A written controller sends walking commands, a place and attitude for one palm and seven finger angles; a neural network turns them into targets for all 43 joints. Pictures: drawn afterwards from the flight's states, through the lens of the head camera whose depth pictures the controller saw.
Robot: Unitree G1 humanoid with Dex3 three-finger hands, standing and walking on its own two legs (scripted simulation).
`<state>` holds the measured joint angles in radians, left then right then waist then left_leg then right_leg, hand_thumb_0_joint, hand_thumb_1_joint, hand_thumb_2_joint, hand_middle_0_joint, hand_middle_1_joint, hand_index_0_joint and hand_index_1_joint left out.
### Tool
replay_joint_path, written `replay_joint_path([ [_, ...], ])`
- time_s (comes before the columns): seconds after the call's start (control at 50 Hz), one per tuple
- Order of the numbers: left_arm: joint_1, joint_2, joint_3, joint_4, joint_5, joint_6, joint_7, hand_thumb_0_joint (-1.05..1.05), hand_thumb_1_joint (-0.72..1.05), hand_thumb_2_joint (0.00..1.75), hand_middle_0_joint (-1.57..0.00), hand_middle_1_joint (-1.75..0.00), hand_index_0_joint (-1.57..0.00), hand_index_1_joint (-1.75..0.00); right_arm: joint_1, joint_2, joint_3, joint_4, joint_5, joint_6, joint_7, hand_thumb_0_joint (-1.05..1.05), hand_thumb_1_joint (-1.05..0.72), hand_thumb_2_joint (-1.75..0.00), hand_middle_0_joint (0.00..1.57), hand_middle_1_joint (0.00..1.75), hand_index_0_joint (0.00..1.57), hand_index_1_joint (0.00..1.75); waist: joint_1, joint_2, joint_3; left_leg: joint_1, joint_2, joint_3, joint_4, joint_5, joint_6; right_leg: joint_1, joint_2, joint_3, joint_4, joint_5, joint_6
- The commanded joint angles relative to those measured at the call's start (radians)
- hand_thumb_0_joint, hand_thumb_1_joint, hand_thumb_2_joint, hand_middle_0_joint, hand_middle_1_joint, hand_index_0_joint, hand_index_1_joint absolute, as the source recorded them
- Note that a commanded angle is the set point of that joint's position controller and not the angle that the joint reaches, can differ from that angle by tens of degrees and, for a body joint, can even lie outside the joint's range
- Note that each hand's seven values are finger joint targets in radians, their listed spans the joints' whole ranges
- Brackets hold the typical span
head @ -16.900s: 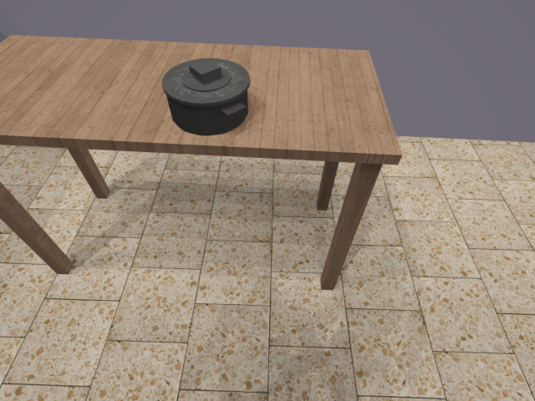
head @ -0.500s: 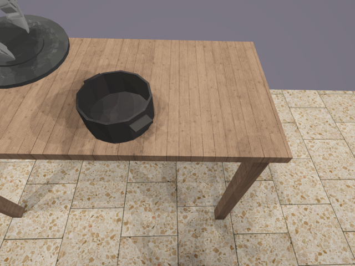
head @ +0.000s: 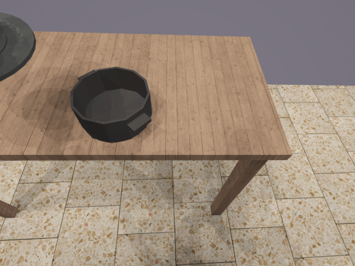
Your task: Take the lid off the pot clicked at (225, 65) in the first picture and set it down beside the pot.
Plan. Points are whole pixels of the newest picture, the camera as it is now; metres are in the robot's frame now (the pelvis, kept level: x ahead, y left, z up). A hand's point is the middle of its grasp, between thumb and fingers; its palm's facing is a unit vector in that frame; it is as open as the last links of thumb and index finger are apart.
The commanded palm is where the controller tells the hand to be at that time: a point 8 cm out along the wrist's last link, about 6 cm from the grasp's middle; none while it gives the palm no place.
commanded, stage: move the lid sideways beside the pot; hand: left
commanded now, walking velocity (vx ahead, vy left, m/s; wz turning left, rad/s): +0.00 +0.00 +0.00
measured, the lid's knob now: out of the picture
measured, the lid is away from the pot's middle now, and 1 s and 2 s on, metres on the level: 0.22 0.22 0.22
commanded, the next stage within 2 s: lower the lid onto the table in 0.30 s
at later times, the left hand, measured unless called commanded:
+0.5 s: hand out of the picture +0.46 +0.36 +0.25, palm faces -0.27 -0.17 -0.95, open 9.2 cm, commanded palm +0.49 +0.36 +0.32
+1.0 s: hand out of the picture +0.47 +0.36 +0.21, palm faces -0.32 -0.20 -0.93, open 9.2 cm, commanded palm +0.50 +0.37 +0.28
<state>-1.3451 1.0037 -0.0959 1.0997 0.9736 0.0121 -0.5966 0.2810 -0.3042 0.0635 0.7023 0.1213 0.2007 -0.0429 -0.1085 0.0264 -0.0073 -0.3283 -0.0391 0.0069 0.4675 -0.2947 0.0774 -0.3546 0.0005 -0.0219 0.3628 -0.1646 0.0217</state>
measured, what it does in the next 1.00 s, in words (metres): stands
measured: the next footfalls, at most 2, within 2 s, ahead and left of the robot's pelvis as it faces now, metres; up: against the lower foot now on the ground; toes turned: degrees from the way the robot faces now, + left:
none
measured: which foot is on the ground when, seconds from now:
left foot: down 0.00-1.00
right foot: down 0.00-1.00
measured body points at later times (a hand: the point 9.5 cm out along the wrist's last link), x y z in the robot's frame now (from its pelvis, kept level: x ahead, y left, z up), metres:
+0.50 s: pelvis +0.00 +0.01 +0.00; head +0.08 +0.02 +0.44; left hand +0.48 +0.37 +0.30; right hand +0.04 -0.26 -0.13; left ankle -0.05 +0.07 -0.74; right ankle +0.00 -0.14 -0.74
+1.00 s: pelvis +0.00 +0.00 +0.00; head +0.09 +0.01 +0.44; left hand +0.48 +0.36 +0.27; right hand +0.02 -0.28 -0.12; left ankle -0.05 +0.07 -0.74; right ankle +0.00 -0.14 -0.74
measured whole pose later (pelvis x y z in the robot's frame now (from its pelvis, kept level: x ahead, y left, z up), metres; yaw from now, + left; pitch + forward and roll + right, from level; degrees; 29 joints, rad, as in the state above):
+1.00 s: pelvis +0.00 +0.00 +0.00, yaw +0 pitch +11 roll -3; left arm -1.34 0.98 -0.11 1.17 0.98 0.05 -0.58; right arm 0.32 -0.31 0.06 0.71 0.12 0.17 -0.04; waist -0.13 0.02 -0.01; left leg -0.37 -0.03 0.00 0.51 -0.32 0.07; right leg -0.39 0.01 -0.03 0.38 -0.18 0.02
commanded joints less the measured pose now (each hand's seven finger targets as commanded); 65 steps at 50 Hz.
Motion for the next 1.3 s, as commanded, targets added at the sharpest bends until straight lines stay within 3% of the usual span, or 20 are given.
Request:
replay_joint_path([
  [0.0, -0.540, 0.320, 0.075, -0.251, 0.014, 0.005, 0.049, 0.00, 0.48, 1.03, -0.75, -1.11, -0.71, -1.06, 0.076, -0.179, -0.054, -0.071, -0.001, -0.006, -0.008, 0.00, -0.90, -0.90, 0.20, 0.30, 0.20, 0.30, 0.010, 0.152, -0.451, 0.266, 0.045, -0.042, 0.016, 0.689, -0.009, 0.147, 0.036, -0.032, 0.030, 0.278, -0.049],
  [0.1, -0.548, 0.311, 0.075, -0.283, 0.012, 0.003, 0.045, 0.00, 0.48, 1.03, -0.75, -1.11, -0.71, -1.06, 0.094, -0.178, -0.060, -0.069, -0.008, -0.016, -0.008, 0.00, -0.90, -0.90, 0.20, 0.30, 0.20, 0.30, 0.009, 0.194, -0.475, 0.339, 0.049, -0.064, 0.033, 0.772, -0.023, 0.100, 0.046, -0.041, 0.024, 0.256, -0.050],
  [0.2, -0.537, 0.208, 0.004, -0.231, -0.002, 0.014, 0.035, 0.00, 0.48, 1.03, -0.75, -1.11, -0.71, -1.06, 0.106, -0.177, -0.060, -0.048, -0.005, -0.024, -0.011, 0.00, -0.90, -0.90, 0.20, 0.30, 0.20, 0.30, -0.011, 0.184, -0.421, 0.341, 0.053, -0.068, 0.032, 0.748, -0.034, 0.040, 0.051, -0.053, 0.013, 0.216, -0.050],
  [0.38, -0.560, 0.230, 0.028, -0.263, -0.003, 0.004, 0.038, 0.00, 0.48, 1.03, -0.75, -1.11, -0.71, -1.06, 0.097, -0.178, -0.059, -0.052, -0.009, -0.033, -0.010, 0.00, -0.90, -0.90, 0.20, 0.30, 0.20, 0.30, 0.001, 0.211, -0.460, 0.348, 0.048, -0.075, 0.039, 0.815, -0.045, 0.061, 0.047, -0.049, 0.022, 0.254, -0.056],
  [0.4, -0.579, 0.192, -0.003, -0.181, 0.000, 0.031, 0.034, 0.00, 0.48, 1.03, -0.75, -1.11, -0.71, -1.06, 0.100, -0.176, -0.058, -0.039, -0.007, -0.040, -0.006, 0.00, -0.90, -0.90, 0.20, 0.30, 0.20, 0.30, -0.013, 0.196, -0.426, 0.336, 0.046, -0.078, 0.042, 0.789, -0.042, 0.047, 0.050, -0.050, 0.030, 0.245, -0.050],
  [0.46, -0.576, 0.259, 0.041, -0.185, 0.012, 0.044, 0.037, 0.00, 0.48, 1.03, -0.75, -1.11, -0.71, -1.06, 0.104, -0.181, -0.055, -0.054, -0.005, -0.043, 0.001, 0.00, -0.90, -0.90, 0.20, 0.30, 0.20, 0.30, 0.001, 0.139, -0.457, 0.286, 0.040, -0.064, 0.036, 0.738, -0.031, 0.106, 0.044, -0.045, 0.040, 0.272, -0.048],
  [0.48, -0.582, 0.213, 0.008, -0.208, 0.004, 0.046, 0.037, 0.00, 0.48, 1.03, -0.75, -1.11, -0.71, -1.06, 0.098, -0.181, -0.057, -0.059, -0.004, -0.043, 0.004, 0.00, -0.90, -0.90, 0.20, 0.30, 0.20, 0.30, 0.000, 0.194, -0.473, 0.321, 0.043, -0.077, 0.040, 0.813, -0.048, 0.085, 0.044, -0.050, 0.041, 0.281, -0.054],
  [0.58, -0.529, 0.198, -0.004, -0.134, 0.010, 0.053, 0.041, 0.00, 0.48, 1.03, -0.75, -1.11, -0.71, -1.06, 0.113, -0.178, -0.057, -0.058, 0.000, -0.045, 0.004, 0.00, -0.90, -0.90, 0.20, 0.30, 0.20, 0.30, -0.011, 0.133, -0.423, 0.274, 0.044, -0.062, 0.039, 0.747, -0.038, 0.082, 0.046, -0.051, 0.038, 0.273, -0.050],
  [0.62, -0.543, 0.245, 0.034, -0.152, 0.020, 0.053, 0.048, 0.00, 0.48, 1.03, -0.75, -1.11, -0.71, -1.06, 0.118, -0.180, -0.058, -0.059, -0.007, -0.045, 0.003, 0.00, -0.90, -0.90, 0.20, 0.30, 0.20, 0.30, -0.006, 0.114, -0.454, 0.271, 0.042, -0.057, 0.046, 0.724, -0.026, 0.101, 0.046, -0.043, 0.047, 0.278, -0.045],
  [0.68, -0.579, 0.172, -0.031, -0.178, 0.008, 0.055, 0.046, 0.00, 0.48, 1.03, -0.75, -1.11, -0.71, -1.06, 0.110, -0.178, -0.059, -0.055, -0.002, -0.046, -0.001, 0.00, -0.90, -0.90, 0.20, 0.30, 0.20, 0.30, -0.018, 0.186, -0.444, 0.298, 0.044, -0.062, 0.043, 0.756, -0.039, 0.066, 0.045, -0.048, 0.036, 0.274, -0.051],
  [0.72, -0.598, 0.276, 0.055, -0.228, 0.023, 0.048, 0.057, 0.00, 0.48, 1.03, -0.75, -1.11, -0.71, -1.06, 0.120, -0.182, -0.059, -0.056, -0.011, -0.051, 0.000, 0.00, -0.90, -0.90, 0.20, 0.30, 0.20, 0.30, -0.001, 0.186, -0.514, 0.327, 0.044, -0.073, 0.055, 0.785, -0.035, 0.097, 0.048, -0.039, 0.050, 0.283, -0.047],
  [0.78, -0.555, 0.229, 0.028, -0.202, 0.010, 0.044, 0.055, 0.00, 0.48, 1.03, -0.75, -1.11, -0.71, -1.06, 0.129, -0.178, -0.063, -0.052, -0.007, -0.056, -0.003, 0.00, -0.90, -0.90, 0.20, 0.30, 0.20, 0.30, -0.006, 0.181, -0.504, 0.330, 0.041, -0.074, 0.062, 0.830, -0.041, 0.087, 0.050, -0.044, 0.045, 0.304, -0.047],
  [0.84, -0.516, 0.254, 0.037, -0.132, 0.014, 0.045, 0.058, 0.00, 0.48, 1.03, -0.75, -1.11, -0.71, -1.06, 0.138, -0.181, -0.057, -0.044, -0.004, -0.049, -0.005, 0.00, -0.90, -0.90, 0.20, 0.30, 0.20, 0.30, -0.015, 0.108, -0.439, 0.229, 0.036, -0.042, 0.049, 0.665, -0.015, 0.114, 0.047, -0.038, 0.047, 0.292, -0.041],
  [0.88, -0.538, 0.228, 0.016, -0.185, 0.002, 0.045, 0.058, 0.00, 0.48, 1.03, -0.75, -1.11, -0.71, -1.06, 0.129, -0.183, -0.061, -0.047, -0.002, -0.047, -0.004, 0.00, -0.90, -0.90, 0.20, 0.30, 0.20, 0.30, -0.011, 0.185, -0.462, 0.268, 0.039, -0.049, 0.051, 0.731, -0.027, 0.100, 0.044, -0.040, 0.046, 0.305, -0.048],
  [0.92, -0.534, 0.281, 0.060, -0.188, 0.019, 0.039, 0.067, 0.00, 0.48, 1.03, -0.75, -1.11, -0.71, -1.06, 0.136, -0.181, -0.059, -0.049, -0.009, -0.050, -0.002, 0.00, -0.90, -0.90, 0.20, 0.30, 0.20, 0.30, -0.008, 0.203, -0.488, 0.295, 0.038, -0.058, 0.070, 0.765, -0.025, 0.093, 0.050, -0.034, 0.055, 0.298, -0.047],
  [0.98, -0.491, 0.213, 0.010, -0.140, 0.002, 0.041, 0.062, 0.00, 0.48, 1.03, -0.75, -1.11, -0.71, -1.06, 0.142, -0.182, -0.060, -0.043, -0.001, -0.051, -0.008, 0.00, -0.90, -0.90, 0.20, 0.30, 0.20, 0.30, -0.020, 0.174, -0.443, 0.265, 0.039, -0.049, 0.061, 0.716, -0.025, 0.075, 0.050, -0.044, 0.046, 0.286, -0.047],
  [1.02, -0.493, 0.279, 0.057, -0.135, 0.012, 0.037, 0.071, 0.00, 0.48, 1.03, -0.75, -1.11, -0.71, -1.06, 0.150, -0.186, -0.058, -0.041, -0.004, -0.050, -0.009, 0.00, -0.90, -0.90, 0.20, 0.30, 0.20, 0.30, -0.018, 0.142, -0.455, 0.239, 0.036, -0.043, 0.066, 0.657, -0.014, 0.095, 0.050, -0.035, 0.054, 0.277, -0.043],
  [1.1, -0.523, 0.254, 0.032, -0.169, 0.007, 0.032, 0.074, 0.00, 0.48, 1.03, -0.75, -1.11, -0.71, -1.06, 0.149, -0.186, -0.058, -0.037, -0.002, -0.053, -0.016, 0.00, -0.90, -0.90, 0.20, 0.30, 0.20, 0.30, -0.020, 0.186, -0.472, 0.264, 0.040, -0.050, 0.070, 0.691, -0.023, 0.081, 0.052, -0.037, 0.061, 0.280, -0.045],
  [1.14, -0.486, 0.302, 0.070, -0.137, 0.015, 0.027, 0.078, 0.00, 0.48, 1.03, -0.75, -1.11, -0.71, -1.06, 0.154, -0.187, -0.057, -0.038, -0.005, -0.056, -0.017, 0.00, -0.90, -0.90, 0.20, 0.30, 0.20, 0.30, -0.016, 0.159, -0.475, 0.238, 0.034, -0.041, 0.078, 0.651, -0.013, 0.097, 0.052, -0.035, 0.064, 0.276, -0.042],
  [1.28, -0.464, 0.258, 0.038, -0.126, -0.001, 0.021, 0.083, 0.00, 0.48, 1.03, -0.75, -1.11, -0.71, -1.06, 0.152, -0.189, -0.055, -0.036, 0.001, -0.060, -0.024, 0.00, -0.90, -0.90, 0.20, 0.30, 0.20, 0.30, -0.021, 0.205, -0.456, 0.252, 0.039, -0.048, 0.090, 0.691, -0.030, 0.046, 0.056, -0.042, 0.074, 0.266, -0.046],
])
